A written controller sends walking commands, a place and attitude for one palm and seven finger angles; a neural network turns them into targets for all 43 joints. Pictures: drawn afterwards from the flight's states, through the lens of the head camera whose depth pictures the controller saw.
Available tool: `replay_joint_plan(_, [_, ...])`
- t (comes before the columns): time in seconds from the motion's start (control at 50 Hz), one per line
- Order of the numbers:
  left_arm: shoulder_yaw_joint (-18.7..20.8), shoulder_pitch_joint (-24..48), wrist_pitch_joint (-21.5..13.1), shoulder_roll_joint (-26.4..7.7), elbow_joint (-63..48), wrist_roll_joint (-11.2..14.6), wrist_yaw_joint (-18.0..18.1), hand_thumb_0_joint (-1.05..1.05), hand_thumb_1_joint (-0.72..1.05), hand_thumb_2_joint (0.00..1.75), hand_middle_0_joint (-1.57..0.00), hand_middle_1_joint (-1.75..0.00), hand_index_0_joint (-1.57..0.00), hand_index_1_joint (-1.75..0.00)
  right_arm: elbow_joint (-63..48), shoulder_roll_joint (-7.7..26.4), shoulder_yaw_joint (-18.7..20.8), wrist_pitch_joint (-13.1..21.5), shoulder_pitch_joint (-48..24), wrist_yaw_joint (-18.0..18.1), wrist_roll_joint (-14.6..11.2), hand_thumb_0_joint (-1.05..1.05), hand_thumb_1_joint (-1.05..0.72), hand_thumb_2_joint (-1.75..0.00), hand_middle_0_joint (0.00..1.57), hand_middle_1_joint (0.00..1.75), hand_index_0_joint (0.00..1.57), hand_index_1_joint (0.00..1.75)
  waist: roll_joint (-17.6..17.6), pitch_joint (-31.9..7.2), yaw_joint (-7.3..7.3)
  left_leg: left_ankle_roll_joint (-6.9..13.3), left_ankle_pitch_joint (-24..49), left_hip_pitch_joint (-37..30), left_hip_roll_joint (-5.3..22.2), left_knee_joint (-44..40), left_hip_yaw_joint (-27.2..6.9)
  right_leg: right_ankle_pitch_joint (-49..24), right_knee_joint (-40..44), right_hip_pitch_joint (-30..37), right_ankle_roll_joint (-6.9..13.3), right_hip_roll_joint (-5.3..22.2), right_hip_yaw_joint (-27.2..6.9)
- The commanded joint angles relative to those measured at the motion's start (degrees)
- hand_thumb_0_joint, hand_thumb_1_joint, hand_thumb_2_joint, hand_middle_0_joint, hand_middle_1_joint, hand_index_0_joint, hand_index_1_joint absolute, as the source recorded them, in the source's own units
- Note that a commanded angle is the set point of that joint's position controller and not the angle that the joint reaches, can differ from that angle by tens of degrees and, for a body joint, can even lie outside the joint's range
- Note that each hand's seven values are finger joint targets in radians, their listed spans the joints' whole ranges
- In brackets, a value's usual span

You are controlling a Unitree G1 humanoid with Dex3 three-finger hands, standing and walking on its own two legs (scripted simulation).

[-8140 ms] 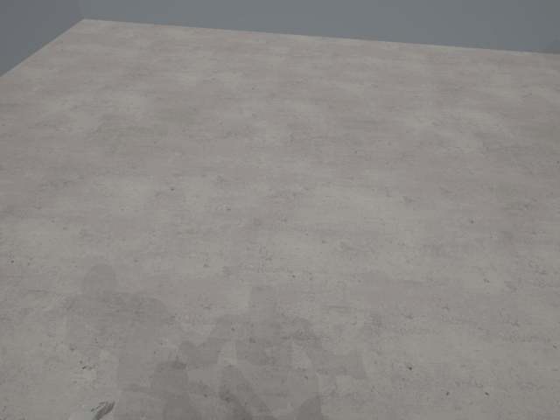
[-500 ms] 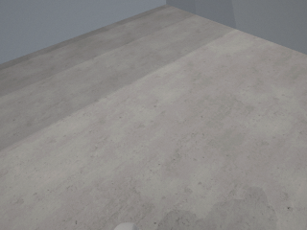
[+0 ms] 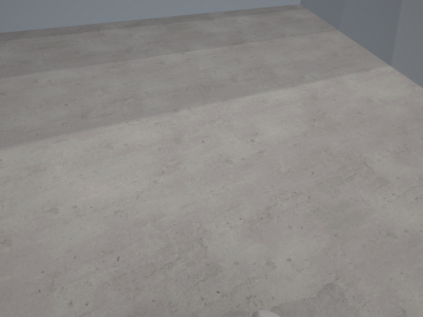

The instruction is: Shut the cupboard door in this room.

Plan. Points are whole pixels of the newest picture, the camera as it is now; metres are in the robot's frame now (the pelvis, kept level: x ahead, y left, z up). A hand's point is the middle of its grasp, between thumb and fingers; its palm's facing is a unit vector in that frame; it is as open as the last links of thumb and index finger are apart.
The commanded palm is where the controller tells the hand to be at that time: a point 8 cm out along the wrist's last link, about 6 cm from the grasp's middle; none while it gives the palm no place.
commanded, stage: turn or walk to find it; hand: left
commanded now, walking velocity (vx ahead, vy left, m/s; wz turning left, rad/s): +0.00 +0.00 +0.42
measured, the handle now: out of the picture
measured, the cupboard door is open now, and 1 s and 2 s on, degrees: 75 75 75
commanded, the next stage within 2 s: none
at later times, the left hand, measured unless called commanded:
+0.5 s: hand out of the picture +0.01 +0.14 -0.15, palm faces +0.19 -0.94 -0.26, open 7.4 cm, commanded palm none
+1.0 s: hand out of the picture -0.12 +0.22 -0.17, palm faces +0.44 -0.87 -0.24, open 7.4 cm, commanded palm none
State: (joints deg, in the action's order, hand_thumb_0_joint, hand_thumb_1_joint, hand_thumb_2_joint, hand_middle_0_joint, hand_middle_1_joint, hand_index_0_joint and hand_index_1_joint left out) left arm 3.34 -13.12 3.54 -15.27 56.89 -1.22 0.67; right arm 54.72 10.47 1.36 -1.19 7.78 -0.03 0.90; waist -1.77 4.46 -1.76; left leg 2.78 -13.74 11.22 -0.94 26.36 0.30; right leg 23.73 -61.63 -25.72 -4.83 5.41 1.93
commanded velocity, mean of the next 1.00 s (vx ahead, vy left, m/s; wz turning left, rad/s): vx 0.00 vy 0.00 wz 0.42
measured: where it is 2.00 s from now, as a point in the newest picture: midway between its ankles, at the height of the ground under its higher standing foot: outside the picture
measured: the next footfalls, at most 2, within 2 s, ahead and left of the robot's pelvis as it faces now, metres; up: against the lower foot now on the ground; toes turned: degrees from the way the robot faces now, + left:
right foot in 0.28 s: +0.02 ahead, -0.15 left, +0.00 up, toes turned +3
left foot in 0.72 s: -0.08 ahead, +0.10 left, +0.00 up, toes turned +23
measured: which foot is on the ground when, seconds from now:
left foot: down 0.00-0.28, up 0.30-0.70, down 0.72-1.00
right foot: up 0.00-0.26, down 0.28-0.74, up 0.76-1.00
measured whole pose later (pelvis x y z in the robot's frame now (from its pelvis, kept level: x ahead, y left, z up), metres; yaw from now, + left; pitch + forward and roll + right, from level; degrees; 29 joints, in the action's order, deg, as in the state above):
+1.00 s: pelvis -0.08 -0.01 +0.00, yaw +24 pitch -1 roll -1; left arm 3.5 -11.1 3.5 -15.4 56.0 -1.0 0.7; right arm 54.4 10.2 1.9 -0.5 9.4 0.2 1.0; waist -2.0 3.8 -0.8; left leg 2.3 -13.4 11.3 -0.8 25.8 -0.2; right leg 23.4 -60.7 -26.0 -5.5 5.2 1.8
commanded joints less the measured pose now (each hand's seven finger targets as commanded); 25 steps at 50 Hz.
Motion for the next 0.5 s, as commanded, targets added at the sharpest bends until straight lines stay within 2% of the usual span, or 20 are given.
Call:
replay_joint_plan(0.0, [0.8,1.3,-1.4,-3.3,-5.0,0.3,0.4,0.00,0.90,0.90,-0.20,-0.30,-0.20,-0.30,-2.3,12.3,3.4,0.8,4.1,1.0,0.0,0.00,-0.90,-0.90,0.20,0.30,0.20,0.30,9.2,-5.0,2.54,6.4,23.8,-5.4,13.9,-8.2,-13.0,-1.4,1.5,-3.9,-0.6,0.2,-1.0])
replay_joint_plan(0.08, [0.7,4.4,-1.4,-2.4,-7.0,0.5,0.5,0.00,0.90,0.90,-0.20,-0.30,-0.20,-0.30,-2.5,12.5,4.0,0.4,5.1,0.8,0.4,0.00,-0.90,-0.90,0.20,0.30,0.20,0.30,10.7,-4.1,3.38,7.4,17.3,-2.4,14.2,-8.6,-17.0,1.4,8.7,-1.1,-0.2,-0.8,-1.0])
replay_joint_plan(0.14, [0.5,4.6,-1.9,-1.8,-7.6,0.7,0.6,0.00,0.90,0.90,-0.20,-0.30,-0.20,-0.30,-2.7,12.6,4.3,0.1,5.1,0.8,0.7,0.00,-0.90,-0.90,0.20,0.30,0.20,0.30,11.4,-4.8,3.29,7.2,19.4,-0.1,13.4,-6.8,-19.5,2.0,17.4,4.3,0.5,-2.6,-0.2])
replay_joint_plan(0.18, [0.6,2.7,-2.3,-1.7,-7.4,1.0,0.7,0.00,0.90,0.90,-0.20,-0.30,-0.20,-0.30,-2.9,12.4,4.6,0.0,5.1,0.7,0.7,0.00,-0.90,-0.90,0.20,0.30,0.20,0.30,11.1,-6.4,2.46,6.4,20.4,1.6,12.0,-4.9,-20.2,-1.4,24.6,9.2,1.1,-3.8,0.2])
replay_joint_plan(0.2, [0.8,0.7,-2.5,-1.9,-6.8,1.0,0.7,0.00,0.90,0.90,-0.20,-0.30,-0.20,-0.30,-3.2,12.4,4.6,0.0,4.4,0.6,0.5,0.00,-0.90,-0.90,0.20,0.30,0.20,0.30,10.6,-7.3,1.24,5.3,18.2,3.9,11.0,-3.5,-19.6,-5.8,29.6,13.6,1.2,-3.9,0.6])
replay_joint_plan(0.22, [1.0,-1.7,-3.0,-2.7,-6.3,0.9,0.9,0.00,0.90,0.90,-0.20,-0.30,-0.20,-0.30,-3.4,11.5,4.7,-0.1,4.1,0.5,0.1,0.00,-0.90,-0.90,0.20,0.30,0.20,0.30,8.6,-8.7,0.06,3.2,14.4,7.3,8.9,-0.5,-18.3,-11.4,37.9,19.8,1.4,-2.8,0.2])
replay_joint_plan(0.24, [1.6,-3.0,-3.6,-6.2,-6.3,0.3,1.2,0.00,0.90,0.90,-0.20,-0.30,-0.20,-0.30,-3.7,8.8,4.4,0.0,4.9,0.2,-0.4,0.00,-0.90,-0.90,0.20,0.30,0.20,0.30,0.5,-9.7,-0.41,-0.2,4.9,15.2,4.7,5.7,-14.2,-11.9,43.5,27.9,3.4,4.7,-6.6])
replay_joint_plan(0.26, [2.6,-3.4,-3.9,-11.1,-6.6,-0.4,1.6,0.00,0.90,0.90,-0.20,-0.30,-0.20,-0.30,-5.3,5.2,3.7,0.0,4.8,0.0,-0.4,0.00,-0.90,-0.90,0.20,0.30,0.20,0.30,-14.7,-8.1,-1.02,-4.3,-15.1,24.7,-3.1,18.9,-4.1,-14.8,45.9,29.5,9.2,19.2,-20.8])
replay_joint_plan(0.28, [2.2,-2.7,-3.5,-11.1,-7.6,0.1,1.6,0.00,0.90,0.90,-0.20,-0.30,-0.20,-0.30,-5.5,8.2,4.5,-0.6,3.1,0.3,0.2,0.00,-0.90,-0.90,0.20,0.30,0.20,0.30,-10.6,-6.7,-1.43,-4.2,-19.5,22.4,-1.4,30.0,-5.4,-16.3,46.9,19.6,13.5,23.2,-21.0])
replay_joint_plan(0.3, [2.2,1.5,-3.6,-8.6,-8.3,0.2,1.8,0.00,0.90,0.90,-0.20,-0.30,-0.20,-0.30,-4.2,8.5,4.9,-1.5,4.2,-0.1,0.5,0.00,-0.90,-0.90,0.20,0.30,0.20,0.30,-8.6,-4.8,0.67,-4.1,-15.6,21.1,0.0,36.6,-7.1,-8.8,48.6,14.1,13.5,19.8,-16.8])
replay_joint_plan(0.32, [1.9,4.9,-3.5,-7.7,-9.2,0.3,1.6,0.00,0.90,0.90,-0.20,-0.30,-0.20,-0.30,-2.9,8.3,5.1,-2.3,5.5,-0.4,0.6,0.00,-0.90,-0.90,0.20,0.30,0.20,0.30,-8.0,-1.8,2.26,-4.4,-12.7,20.6,0.5,41.1,-6.3,-2.9,49.7,9.8,12.0,17.0,-14.5])
replay_joint_plan(0.34, [1.4,7.3,-3.4,-6.4,-9.8,0.3,1.6,0.00,0.90,0.90,-0.20,-0.30,-0.20,-0.30,-2.1,8.2,5.1,-2.5,7.2,-0.7,0.6,0.00,-0.90,-0.90,0.20,0.30,0.20,0.30,-6.5,-0.4,3.78,-4.7,-10.2,20.4,1.3,43.1,-5.2,-3.9,48.9,8.5,10.6,14.7,-11.0])
replay_joint_plan(0.36, [0.9,8.5,-3.6,-5.1,-9.9,0.3,1.4,0.00,0.90,0.90,-0.20,-0.30,-0.20,-0.30,-1.0,7.6,5.0,-2.6,8.9,-0.9,0.7,0.00,-0.90,-0.90,0.20,0.30,0.20,0.30,-6.4,0.1,4.52,-5.3,-7.1,19.8,1.7,44.5,-3.9,-6.8,48.1,8.3,9.7,12.5,-6.2])
replay_joint_plan(0.4, [0.6,5.9,-4.1,-4.4,-9.4,0.3,1.3,0.00,0.90,0.90,-0.20,-0.30,-0.20,-0.30,-0.5,7.1,4.8,-2.5,9.8,-1.0,0.5,0.00,-0.90,-0.90,0.20,0.30,0.20,0.30,-7.6,-0.9,3.89,-6.3,-4.8,20.5,1.7,44.6,-2.8,-11.3,46.9,11.5,9.3,10.9,-2.7])
replay_joint_plan(0.42, [0.7,4.8,-4.1,-4.4,-8.9,0.3,1.3,0.00,0.90,0.90,-0.20,-0.30,-0.20,-0.30,-0.6,7.4,4.7,-2.6,9.4,-1.0,0.6,0.00,-0.90,-0.90,0.20,0.30,0.20,0.30,-8.7,-1.0,3.27,-6.6,-4.6,20.8,2.1,44.2,-2.5,-10.8,46.9,12.4,9.6,11.2,-2.6])
replay_joint_plan(0.48, [1.0,1.4,-4.0,-5.2,-7.6,0.0,1.5,0.00,0.90,0.90,-0.20,-0.30,-0.20,-0.30,-1.2,7.1,4.3,-2.4,6.2,-1.0,0.5,0.00,-0.90,-0.90,0.20,0.30,0.20,0.30,-7.6,-1.4,1.39,-7.2,-7.1,20.1,3.2,37.8,-1.3,-13.3,46.0,15.8,11.0,12.9,-2.8])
